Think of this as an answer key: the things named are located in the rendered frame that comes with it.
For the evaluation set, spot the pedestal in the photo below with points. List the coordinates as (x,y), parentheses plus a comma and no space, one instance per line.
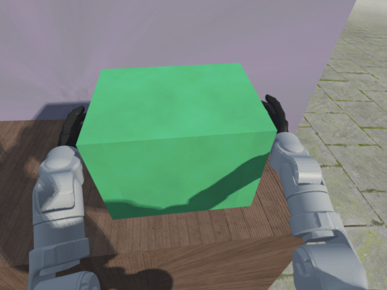
(241,248)

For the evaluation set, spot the robot right upper arm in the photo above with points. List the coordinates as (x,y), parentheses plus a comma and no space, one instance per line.
(330,266)

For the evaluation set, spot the carton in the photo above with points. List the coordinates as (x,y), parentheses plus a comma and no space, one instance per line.
(175,139)

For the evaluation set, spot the robot right hand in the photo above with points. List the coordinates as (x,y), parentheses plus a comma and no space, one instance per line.
(276,113)

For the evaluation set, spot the robot left forearm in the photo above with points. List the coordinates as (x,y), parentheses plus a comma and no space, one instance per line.
(59,232)

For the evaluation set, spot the robot left upper arm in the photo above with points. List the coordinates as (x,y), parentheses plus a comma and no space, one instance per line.
(83,280)

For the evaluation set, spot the robot right forearm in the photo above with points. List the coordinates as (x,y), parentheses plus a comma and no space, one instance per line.
(312,214)

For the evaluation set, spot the robot left hand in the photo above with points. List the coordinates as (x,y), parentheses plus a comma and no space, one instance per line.
(72,127)

